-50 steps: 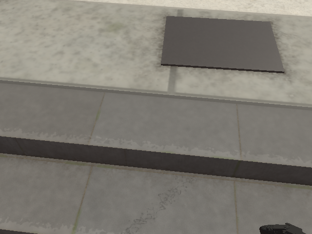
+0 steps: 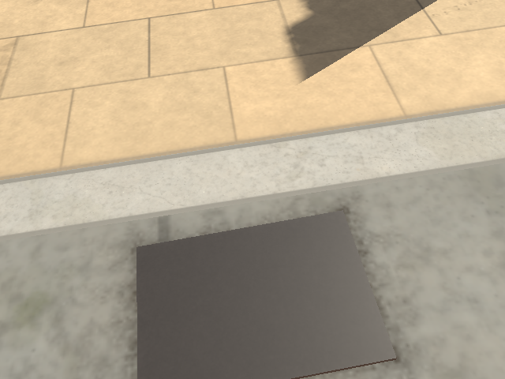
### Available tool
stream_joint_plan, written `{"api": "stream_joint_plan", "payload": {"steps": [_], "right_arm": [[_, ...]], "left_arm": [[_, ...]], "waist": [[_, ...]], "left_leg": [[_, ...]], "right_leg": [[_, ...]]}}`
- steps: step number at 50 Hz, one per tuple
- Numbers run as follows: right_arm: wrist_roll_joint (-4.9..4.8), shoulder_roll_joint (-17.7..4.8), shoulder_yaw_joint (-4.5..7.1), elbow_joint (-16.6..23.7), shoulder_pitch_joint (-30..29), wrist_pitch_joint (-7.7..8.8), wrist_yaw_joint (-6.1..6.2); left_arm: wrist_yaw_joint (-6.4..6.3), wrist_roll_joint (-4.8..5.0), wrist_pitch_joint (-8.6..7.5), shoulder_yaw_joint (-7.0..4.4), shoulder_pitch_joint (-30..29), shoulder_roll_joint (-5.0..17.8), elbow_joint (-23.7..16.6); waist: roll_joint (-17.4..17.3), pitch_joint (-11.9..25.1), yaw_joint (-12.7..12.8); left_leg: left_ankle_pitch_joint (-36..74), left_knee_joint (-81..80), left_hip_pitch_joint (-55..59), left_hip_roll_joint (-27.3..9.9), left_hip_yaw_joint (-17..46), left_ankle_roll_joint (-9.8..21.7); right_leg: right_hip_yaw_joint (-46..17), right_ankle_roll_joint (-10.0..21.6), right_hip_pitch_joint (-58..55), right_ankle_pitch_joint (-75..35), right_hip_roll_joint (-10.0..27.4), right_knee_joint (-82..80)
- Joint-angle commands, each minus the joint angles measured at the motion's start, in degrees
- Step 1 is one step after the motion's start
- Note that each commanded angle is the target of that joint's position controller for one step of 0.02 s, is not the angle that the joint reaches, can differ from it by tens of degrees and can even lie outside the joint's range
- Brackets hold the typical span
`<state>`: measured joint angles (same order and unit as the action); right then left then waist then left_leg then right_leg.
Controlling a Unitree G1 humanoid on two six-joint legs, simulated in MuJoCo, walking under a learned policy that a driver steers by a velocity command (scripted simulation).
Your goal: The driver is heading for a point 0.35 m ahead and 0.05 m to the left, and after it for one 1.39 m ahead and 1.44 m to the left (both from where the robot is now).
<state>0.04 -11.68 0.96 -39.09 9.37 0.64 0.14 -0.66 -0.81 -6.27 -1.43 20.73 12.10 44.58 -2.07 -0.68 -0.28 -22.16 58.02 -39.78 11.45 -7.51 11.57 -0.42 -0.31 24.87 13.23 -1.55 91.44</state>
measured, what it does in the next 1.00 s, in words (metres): climbs, turning left: right foot, then left foot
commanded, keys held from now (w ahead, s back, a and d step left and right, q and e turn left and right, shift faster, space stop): q+shift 0.78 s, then shift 0.22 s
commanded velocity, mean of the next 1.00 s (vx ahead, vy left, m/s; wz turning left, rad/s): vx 0.08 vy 0.00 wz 0.87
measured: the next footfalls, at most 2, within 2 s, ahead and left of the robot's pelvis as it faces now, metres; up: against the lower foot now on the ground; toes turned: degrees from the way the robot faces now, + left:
right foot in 0.36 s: +0.38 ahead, -0.10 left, +0.01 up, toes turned +29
left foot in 0.80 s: +0.16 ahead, +0.01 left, +0.00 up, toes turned +50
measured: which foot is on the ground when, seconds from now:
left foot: down 0.00-0.36, up 0.38-0.78, down 0.80-1.00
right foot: up 0.00-0.34, down 0.36-0.80, up 0.82-1.00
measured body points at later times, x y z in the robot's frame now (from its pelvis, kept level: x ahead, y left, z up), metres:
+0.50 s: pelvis +0.21 -0.08 +0.08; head +0.26 -0.07 +0.53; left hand +0.28 +0.23 +0.01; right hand +0.45 -0.29 -0.03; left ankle +0.10 -0.01 -0.55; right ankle +0.34 -0.12 -0.65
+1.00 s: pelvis +0.21 -0.08 +0.08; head +0.20 -0.05 +0.53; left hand +0.07 +0.18 -0.03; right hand +0.51 -0.13 +0.01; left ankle +0.14 -0.01 -0.65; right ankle +0.33 -0.14 -0.58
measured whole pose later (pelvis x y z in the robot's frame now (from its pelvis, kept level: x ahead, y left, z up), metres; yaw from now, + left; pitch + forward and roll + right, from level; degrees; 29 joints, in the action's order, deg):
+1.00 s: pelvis +0.21 -0.08 +0.08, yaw +52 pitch +1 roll -1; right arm 1.4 -14.9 2.6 -34.7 13.7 -2.6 0.2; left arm -1.3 -1.6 3.1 -3.1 14.4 16.8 38.1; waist 2.5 -0.4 0.0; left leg -14.6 30.0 -16.0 3.5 3.9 2.9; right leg 1.5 -2.5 33.3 19.1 2.0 62.9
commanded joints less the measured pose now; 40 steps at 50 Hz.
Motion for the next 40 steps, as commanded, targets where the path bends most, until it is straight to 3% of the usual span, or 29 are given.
{"api": "stream_joint_plan", "payload": {"steps": [1,2,3,4,5,6,7,9,11,13,15,16,17,18,19,20,21,22,23,24,26,28,32,34,37,38,39,40], "right_arm": [[1.35,-6.5,3.26,1.4,2.0,1.62,0.91],[1.26,-7.7,3.79,0.4,2.3,2.21,0.80],[0.61,-8.0,3.84,-1.4,3.6,2.68,0.62],[0.18,-8.8,3.87,-0.8,1.7,2.76,0.18],[0.52,-9.5,3.84,-0.4,1.8,2.93,0.12],[0.93,-10.2,4.09,-1.3,4.8,3.29,0.14],[0.98,-10.8,4.44,-1.8,6.8,3.25,0.41],[0.31,-11.7,5.13,-2.2,8.9,2.08,1.38],[0.08,-12.6,5.68,-1.4,10.2,0.39,1.97],[0.69,-13.9,6.44,-0.1,9.9,-1.09,2.15],[1.42,-13.9,6.70,1.3,8.7,-1.81,2.01],[1.54,-14.2,6.84,2.2,7.2,-1.85,1.78],[1.06,-14.3,6.91,3.1,5.3,-1.62,1.47],[0.07,-12.0,6.34,4.2,5.7,-0.88,0.81],[-0.28,-6.2,4.94,4.7,13.5,-0.57,1.08],[0.67,-11.8,5.69,4.7,16.7,-0.74,0.78],[1.94,-14.0,6.32,2.7,12.7,-1.26,0.89],[2.05,-14.7,6.58,3.1,7.4,-1.90,0.23],[1.62,-13.9,6.58,3.8,5.9,-2.74,-0.51],[1.58,-13.4,6.41,4.2,6.0,-3.67,-1.35],[1.16,-12.2,5.96,4.4,6.7,-4.79,-1.92],[1.07,-11.5,5.53,5.3,5.4,-5.43,-1.91],[1.07,-10.3,4.65,7.5,1.8,-6.12,-2.98],[0.77,-9.4,4.08,8.5,0.9,-6.17,-3.67],[-0.10,-10.6,4.54,8.8,1.4,-5.90,-4.21],[-0.23,-10.6,4.74,8.2,3.4,-5.64,-4.17],[-0.32,-11.4,5.31,5.8,8.3,-5.13,-3.67],[0.19,-13.3,5.48,5.3,10.1,-4.43,-2.58]], "left_arm": [[-0.28,-2.68,-0.19,0.22,-3.1,2.4,-12.4],[-1.18,-3.41,0.98,1.05,-3.4,1.2,-13.3],[-1.70,-3.21,2.66,1.01,-4.2,2.2,-14.1],[-2.15,-3.06,3.79,0.92,-4.9,4.5,-15.1],[-2.44,-2.87,4.04,0.28,-5.9,6.6,-15.0],[-2.62,-2.58,4.09,0.18,-8.3,7.1,-15.6],[-2.40,-2.09,4.18,0.61,-10.1,6.0,-16.4],[-1.63,-1.39,4.59,1.93,-12.8,3.2,-16.9],[-1.24,-1.22,4.98,2.41,-16.9,3.1,-17.8],[-1.30,-0.59,4.88,2.67,-20.1,4.2,-18.8],[-1.66,-0.12,4.30,2.29,-19.4,6.0,-18.3],[-1.92,-0.05,3.78,1.84,-17.3,7.3,-17.5],[-2.30,0.04,3.22,1.35,-13.5,8.1,-16.4],[-2.93,-0.26,2.52,0.50,-9.0,10.5,-15.5],[-3.32,-0.18,3.01,-0.16,-6.5,13.8,-16.4],[-3.30,0.49,3.92,-1.14,-5.0,14.6,-15.8],[-3.42,-0.41,4.54,-0.28,-8.7,9.6,-16.9],[-3.61,-0.43,5.07,0.95,-11.1,5.6,-17.3],[-3.74,-0.80,5.59,1.11,-12.7,5.3,-17.3],[-3.94,-0.80,5.75,0.68,-13.7,6.5,-17.1],[-3.15,-1.14,5.67,-0.17,-13.4,7.5,-16.5],[-2.83,-1.76,5.36,-0.55,-12.4,7.6,-16.1],[-2.76,-1.95,5.32,-1.78,-11.0,9.5,-15.1],[-2.70,-2.02,5.30,-2.43,-11.9,10.8,-15.0],[-2.39,-2.54,5.86,-3.75,-10.0,13.4,-13.4],[-2.28,-2.35,6.27,-3.93,-9.7,13.4,-12.9],[-2.12,-2.31,6.77,-3.89,-7.6,12.0,-12.0],[-1.53,-2.35,7.58,-3.55,-5.1,9.6,-11.1]], "waist": [[11.5,4.6,3.2],[11.2,0.7,4.0],[11.5,-1.9,4.8],[12.7,-2.3,6.0],[11.7,-0.1,5.2],[9.8,1.2,3.1],[6.8,3.9,1.6],[1.2,8.2,-0.3],[-2.2,9.0,-2.1],[-4.1,8.3,-3.2],[-5.4,7.0,-2.8],[-5.7,6.6,-1.5],[-5.4,6.5,1.1],[-0.5,10.3,2.4],[13.3,17.0,-0.9],[20.2,26.3,-0.1],[10.5,19.0,-0.4],[5.6,13.3,0.5],[5.0,10.4,-0.2],[7.3,8.2,-0.9],[9.6,7.1,-1.6],[10.5,6.7,-1.4],[12.3,5.3,-0.8],[13.1,5.3,-0.8],[13.7,5.6,0.2],[11.6,5.3,-0.9],[5.4,5.6,-2.1],[-8.1,0.4,-2.7]], "left_leg": [[20.9,-33.1,22.8,-17.9,46.4,9.3],[27.8,-33.0,17.4,-15.1,39.1,7.4],[28.9,-34.2,13.0,-12.7,32.8,5.6],[34.1,-35.7,8.8,-10.3,27.5,4.0],[43.5,-35.7,10.1,-9.1,25.6,3.2],[53.3,-34.6,13.0,-9.1,25.8,2.3],[58.5,-33.2,17.9,-9.4,26.5,1.1],[57.3,-30.7,25.1,-8.1,26.0,-2.7],[55.0,-29.3,30.2,-7.6,28.3,-4.6],[50.1,-28.3,31.9,-7.9,32.4,-4.8],[44.9,-26.4,32.0,-7.9,36.0,-5.4],[41.7,-24.7,30.7,-7.1,36.6,-6.7],[38.8,-20.8,27.9,-5.4,36.0,-8.5],[24.1,-10.5,21.0,-3.7,32.0,-10.8],[-19.9,4.2,9.7,1.2,21.2,-12.3],[-22.8,12.7,7.4,0.1,15.5,-13.0],[-14.2,17.2,4.7,-4.5,13.8,-14.0],[-8.0,17.3,4.5,-5.5,12.8,-14.7],[-4.6,18.0,5.0,-6.5,12.3,-15.5],[-2.3,19.0,5.7,-7.3,11.2,-16.0],[0.3,20.5,7.5,-7.6,9.4,-16.5],[1.1,18.4,7.5,-8.5,8.9,-16.2],[1.4,6.3,9.4,-11.7,7.7,-14.7],[-1.3,-3.3,15.7,-12.7,6.2,-12.9],[-4.1,-15.1,24.6,-11.1,2.1,-10.4],[-1.7,-21.0,29.1,-10.6,1.6,-9.6],[-1.5,-26.8,35.8,-9.4,4.0,-8.8],[-1.0,-37.4,37.4,-16.1,18.4,-6.5]], "right_leg": [[-6.6,0.8,28.3,5.9,-1.0,19.4],[-6.2,0.9,27.6,6.8,0.2,15.6],[-5.2,0.6,26.2,7.4,1.3,9.7],[-4.2,-0.2,19.1,8.4,3.6,-6.8],[-2.4,-0.9,14.8,6.3,3.7,-15.7],[-1.2,-1.2,13.8,4.5,3.3,-20.9],[-1.3,-1.1,13.7,1.8,2.8,-26.0],[-1.9,0.0,11.9,-4.8,1.3,-35.1],[-2.2,-0.1,12.7,-5.9,-0.9,-39.9],[-3.5,-0.8,11.8,-3.9,-2.4,-45.9],[-5.3,-1.1,6.7,-2.8,-3.4,-53.8],[-5.7,-0.9,1.1,-3.5,-3.8,-59.8],[-5.9,-0.3,-7.5,-8.9,-3.2,-67.8],[-10.8,2.2,-21.9,-17.7,5.6,-69.0],[-24.3,7.6,-37.0,-45.4,24.2,-61.6],[-39.0,17.1,-36.5,-43.4,31.4,-65.4],[-33.9,16.1,-30.1,-33.2,25.9,-67.5],[-24.0,13.7,-24.4,-24.1,20.7,-68.5],[-18.3,11.9,-20.7,-19.4,17.4,-70.1],[-13.7,11.4,-17.1,-19.3,15.3,-71.2],[-8.0,11.4,-12.9,-18.4,14.0,-72.2],[-5.8,12.1,-11.7,-13.8,14.9,-73.3],[-2.7,11.7,-10.6,-3.2,17.6,-74.6],[0.9,10.1,-7.9,0.2,18.0,-73.9],[4.4,7.1,-5.5,8.0,19.1,-71.7],[6.6,5.3,-3.2,10.5,18.9,-68.2],[10.0,2.5,1.3,14.1,16.9,-59.7],[14.4,-1.5,12.0,19.7,11.6,-45.1]]}}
